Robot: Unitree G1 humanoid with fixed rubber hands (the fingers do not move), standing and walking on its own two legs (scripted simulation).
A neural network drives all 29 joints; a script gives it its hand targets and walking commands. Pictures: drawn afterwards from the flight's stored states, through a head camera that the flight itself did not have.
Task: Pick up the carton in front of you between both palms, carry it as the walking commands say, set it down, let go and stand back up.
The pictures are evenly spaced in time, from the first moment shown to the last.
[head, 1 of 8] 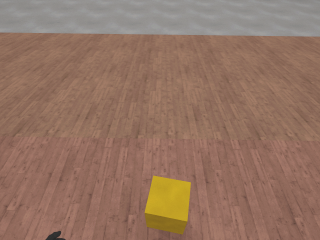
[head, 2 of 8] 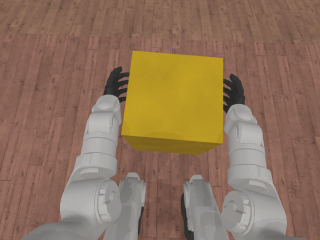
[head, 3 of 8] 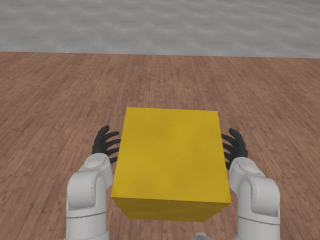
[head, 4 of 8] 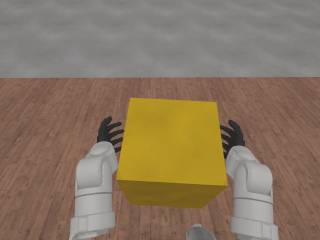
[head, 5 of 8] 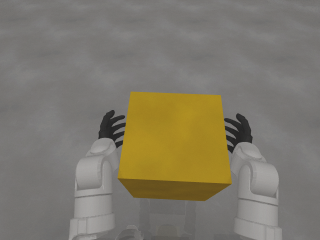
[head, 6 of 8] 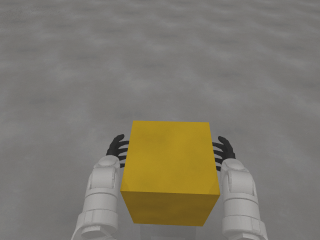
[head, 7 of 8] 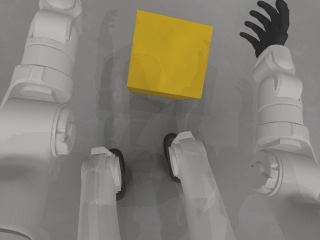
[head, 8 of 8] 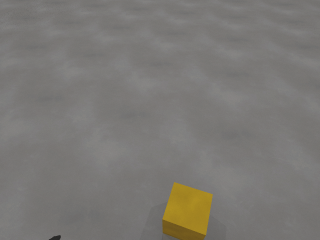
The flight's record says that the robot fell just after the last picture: no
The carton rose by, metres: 0.69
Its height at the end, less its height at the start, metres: -0.47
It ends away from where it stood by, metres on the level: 5.13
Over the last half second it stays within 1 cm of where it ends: yes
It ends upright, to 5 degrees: yes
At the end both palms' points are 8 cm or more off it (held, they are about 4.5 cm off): yes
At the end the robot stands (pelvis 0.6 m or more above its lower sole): yes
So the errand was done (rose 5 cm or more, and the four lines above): yes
